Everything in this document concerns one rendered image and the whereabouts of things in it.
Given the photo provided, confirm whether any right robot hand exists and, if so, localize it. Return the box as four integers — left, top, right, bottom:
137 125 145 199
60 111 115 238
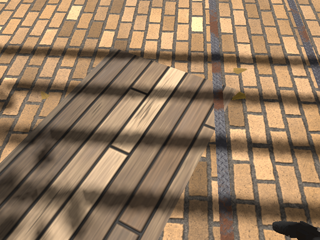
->
272 221 320 240

